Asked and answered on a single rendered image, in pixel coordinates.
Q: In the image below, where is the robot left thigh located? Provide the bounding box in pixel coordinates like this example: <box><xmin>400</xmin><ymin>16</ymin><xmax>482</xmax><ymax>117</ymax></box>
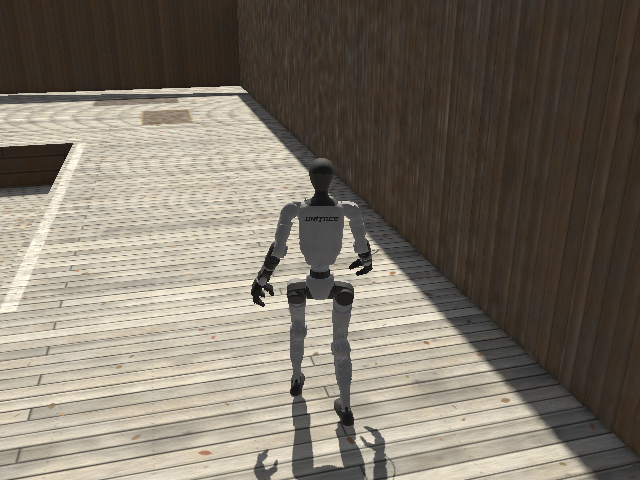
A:
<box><xmin>286</xmin><ymin>278</ymin><xmax>307</xmax><ymax>341</ymax></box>

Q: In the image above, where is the right robot shin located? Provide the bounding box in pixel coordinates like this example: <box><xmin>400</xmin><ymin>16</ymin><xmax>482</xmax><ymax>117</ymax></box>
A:
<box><xmin>334</xmin><ymin>340</ymin><xmax>352</xmax><ymax>412</ymax></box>

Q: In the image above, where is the robot right hand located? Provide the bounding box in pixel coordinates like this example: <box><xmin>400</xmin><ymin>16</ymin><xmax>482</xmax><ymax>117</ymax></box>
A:
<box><xmin>349</xmin><ymin>259</ymin><xmax>373</xmax><ymax>276</ymax></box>

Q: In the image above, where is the left robot forearm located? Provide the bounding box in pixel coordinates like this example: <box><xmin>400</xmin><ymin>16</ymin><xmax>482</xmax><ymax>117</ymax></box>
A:
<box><xmin>256</xmin><ymin>242</ymin><xmax>280</xmax><ymax>286</ymax></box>

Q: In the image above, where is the left robot upper arm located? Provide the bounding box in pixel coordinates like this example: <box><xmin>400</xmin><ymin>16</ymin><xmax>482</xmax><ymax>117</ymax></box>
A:
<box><xmin>271</xmin><ymin>201</ymin><xmax>301</xmax><ymax>258</ymax></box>

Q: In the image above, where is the right robot upper arm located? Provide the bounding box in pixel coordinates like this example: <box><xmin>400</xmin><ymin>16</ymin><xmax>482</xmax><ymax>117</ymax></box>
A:
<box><xmin>341</xmin><ymin>201</ymin><xmax>369</xmax><ymax>254</ymax></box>

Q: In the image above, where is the robot left hand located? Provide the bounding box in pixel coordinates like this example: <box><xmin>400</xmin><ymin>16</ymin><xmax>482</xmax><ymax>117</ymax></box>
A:
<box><xmin>251</xmin><ymin>279</ymin><xmax>274</xmax><ymax>307</ymax></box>

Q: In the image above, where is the right robot forearm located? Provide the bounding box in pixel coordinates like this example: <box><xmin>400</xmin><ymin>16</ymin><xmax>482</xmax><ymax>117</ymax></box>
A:
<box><xmin>358</xmin><ymin>239</ymin><xmax>372</xmax><ymax>266</ymax></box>

